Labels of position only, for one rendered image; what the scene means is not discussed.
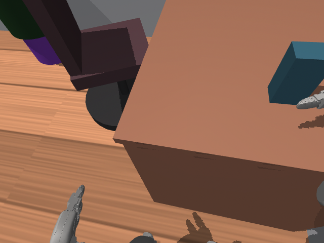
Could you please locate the potted plant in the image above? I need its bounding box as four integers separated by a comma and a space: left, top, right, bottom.
0, 0, 61, 65

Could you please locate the office chair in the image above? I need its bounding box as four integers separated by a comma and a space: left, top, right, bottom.
23, 0, 149, 131

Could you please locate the left robot hand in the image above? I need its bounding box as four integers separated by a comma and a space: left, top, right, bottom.
50, 185, 85, 243

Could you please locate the carton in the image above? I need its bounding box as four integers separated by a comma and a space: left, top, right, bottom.
268, 41, 324, 105

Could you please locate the right robot hand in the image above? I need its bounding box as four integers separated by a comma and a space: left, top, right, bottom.
296, 90, 324, 109

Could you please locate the desk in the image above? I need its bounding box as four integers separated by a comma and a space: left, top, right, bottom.
113, 0, 324, 232

